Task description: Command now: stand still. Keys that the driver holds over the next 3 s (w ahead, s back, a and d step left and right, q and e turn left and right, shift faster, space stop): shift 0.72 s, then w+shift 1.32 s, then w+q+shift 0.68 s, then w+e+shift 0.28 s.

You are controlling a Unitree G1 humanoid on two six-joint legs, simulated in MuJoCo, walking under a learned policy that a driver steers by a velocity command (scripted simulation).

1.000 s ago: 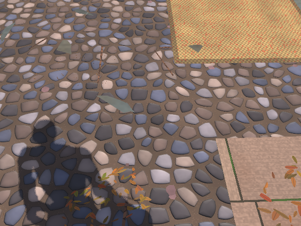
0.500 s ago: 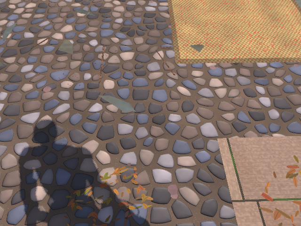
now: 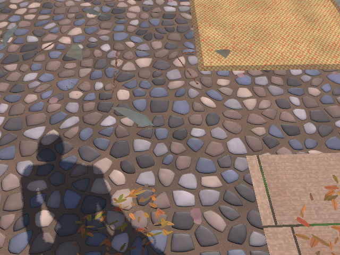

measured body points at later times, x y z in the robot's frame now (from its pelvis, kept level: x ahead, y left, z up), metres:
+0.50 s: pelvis +0.00 +0.01 +0.00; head +0.02 +0.01 +0.45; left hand +0.03 +0.25 -0.16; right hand -0.02 -0.22 -0.16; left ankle -0.05 +0.11 -0.74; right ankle +0.04 -0.13 -0.74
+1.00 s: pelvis +0.07 -0.03 +0.00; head +0.08 -0.04 +0.45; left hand +0.19 +0.23 -0.12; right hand +0.00 -0.28 -0.15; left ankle -0.05 +0.11 -0.74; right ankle +0.14 -0.18 -0.71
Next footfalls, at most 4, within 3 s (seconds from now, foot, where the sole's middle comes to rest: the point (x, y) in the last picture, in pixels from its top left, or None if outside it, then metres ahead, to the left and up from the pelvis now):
1.08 right None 0.21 -0.19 -0.77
1.58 left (171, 202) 0.73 0.02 -0.77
2.08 right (218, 121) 1.19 -0.22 -0.77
2.58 left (171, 72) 1.59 0.02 -0.77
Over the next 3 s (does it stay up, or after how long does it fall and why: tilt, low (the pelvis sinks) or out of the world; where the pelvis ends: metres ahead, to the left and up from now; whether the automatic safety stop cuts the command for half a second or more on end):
stays up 1.77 0.05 -0.02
